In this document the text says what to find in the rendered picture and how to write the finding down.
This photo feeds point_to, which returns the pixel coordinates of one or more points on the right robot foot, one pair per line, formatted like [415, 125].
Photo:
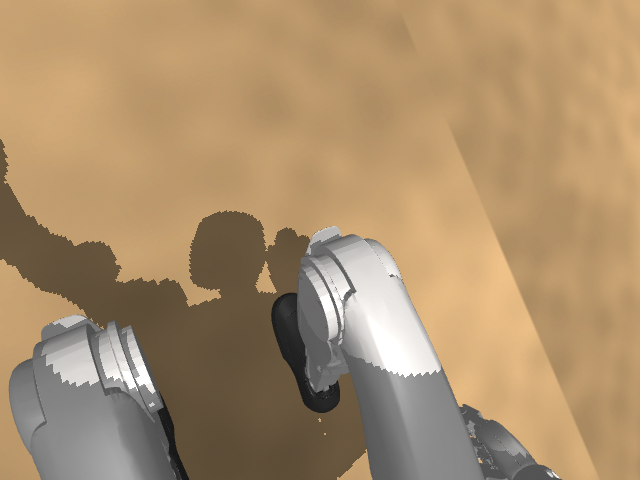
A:
[292, 347]

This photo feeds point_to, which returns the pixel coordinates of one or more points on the left robot foot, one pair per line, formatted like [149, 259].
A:
[168, 426]

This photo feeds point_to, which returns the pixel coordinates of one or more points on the right robot arm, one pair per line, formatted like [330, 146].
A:
[536, 472]

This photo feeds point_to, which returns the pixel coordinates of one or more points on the right robot hand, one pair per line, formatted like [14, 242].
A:
[503, 456]

